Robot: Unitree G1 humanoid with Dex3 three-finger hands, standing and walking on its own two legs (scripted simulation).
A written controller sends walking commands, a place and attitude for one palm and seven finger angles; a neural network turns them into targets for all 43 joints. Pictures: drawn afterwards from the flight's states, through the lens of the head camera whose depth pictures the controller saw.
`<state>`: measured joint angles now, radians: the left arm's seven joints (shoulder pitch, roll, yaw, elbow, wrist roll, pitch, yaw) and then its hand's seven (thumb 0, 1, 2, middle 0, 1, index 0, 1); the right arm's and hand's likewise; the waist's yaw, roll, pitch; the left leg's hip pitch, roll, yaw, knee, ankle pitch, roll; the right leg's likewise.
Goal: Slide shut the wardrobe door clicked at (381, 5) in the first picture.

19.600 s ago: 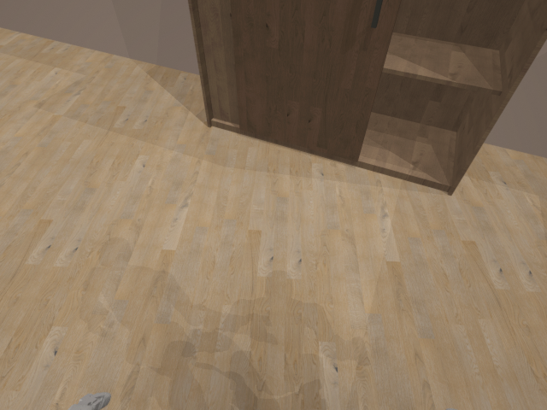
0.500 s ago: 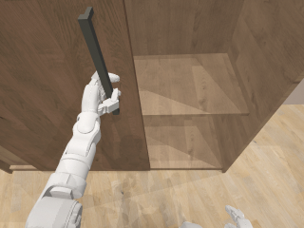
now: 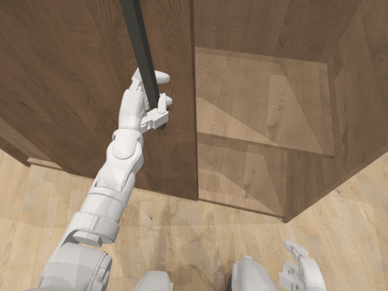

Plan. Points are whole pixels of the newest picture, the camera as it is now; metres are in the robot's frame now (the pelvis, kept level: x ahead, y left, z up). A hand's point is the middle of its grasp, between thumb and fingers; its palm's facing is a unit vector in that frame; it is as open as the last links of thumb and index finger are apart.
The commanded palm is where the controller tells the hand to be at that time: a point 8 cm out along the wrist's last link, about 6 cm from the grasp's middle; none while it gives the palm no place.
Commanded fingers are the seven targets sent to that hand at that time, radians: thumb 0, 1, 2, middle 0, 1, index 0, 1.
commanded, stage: step sideways, sliding the door along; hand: left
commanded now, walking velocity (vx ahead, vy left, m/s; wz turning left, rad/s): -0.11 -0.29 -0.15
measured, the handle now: (152, 70) +0.47 +0.15 +0.15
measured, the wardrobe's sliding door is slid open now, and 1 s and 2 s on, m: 0.43 0.09 0.00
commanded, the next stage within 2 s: stop walking and hold the door there in 1.72 s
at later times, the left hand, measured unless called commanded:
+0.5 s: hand (232, 123) +0.40 -0.01 +0.09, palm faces +0.16 -0.97 -0.15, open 6.1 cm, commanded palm +0.37 -0.03 +0.10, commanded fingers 0.00 0.90 0.90 -0.45 -1.40 -0.45 -1.40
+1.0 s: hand (341, 145) +0.38 -0.21 +0.09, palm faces -0.01 -0.98 -0.20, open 6.0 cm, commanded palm +0.36 -0.19 +0.10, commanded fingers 0.00 0.90 0.90 -0.45 -1.40 -0.45 -1.40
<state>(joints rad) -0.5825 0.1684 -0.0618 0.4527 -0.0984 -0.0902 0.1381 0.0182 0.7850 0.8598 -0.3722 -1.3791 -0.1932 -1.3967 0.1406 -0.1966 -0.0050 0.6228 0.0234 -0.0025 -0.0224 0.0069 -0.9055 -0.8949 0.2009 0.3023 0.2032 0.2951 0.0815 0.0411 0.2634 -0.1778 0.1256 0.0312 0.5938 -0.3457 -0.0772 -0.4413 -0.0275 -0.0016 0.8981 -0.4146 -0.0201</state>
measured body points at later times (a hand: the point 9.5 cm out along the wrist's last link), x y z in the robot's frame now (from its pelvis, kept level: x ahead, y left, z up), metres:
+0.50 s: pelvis +0.03 -0.15 -0.01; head +0.13 -0.17 +0.43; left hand +0.39 +0.04 +0.10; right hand +0.25 -0.35 -0.13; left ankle +0.01 +0.09 -0.71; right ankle +0.06 -0.23 -0.73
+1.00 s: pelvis +0.00 -0.28 -0.01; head +0.07 -0.33 +0.43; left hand +0.37 -0.15 +0.11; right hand +0.19 -0.49 -0.13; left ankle +0.01 -0.07 -0.70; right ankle +0.03 -0.39 -0.73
